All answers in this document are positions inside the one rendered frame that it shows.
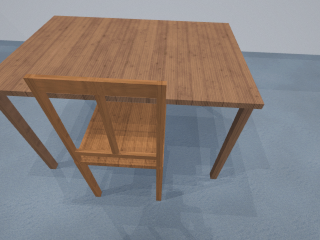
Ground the table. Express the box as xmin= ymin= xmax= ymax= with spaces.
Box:
xmin=0 ymin=15 xmax=265 ymax=179

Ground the chair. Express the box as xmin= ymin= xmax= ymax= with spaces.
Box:
xmin=23 ymin=74 xmax=167 ymax=201

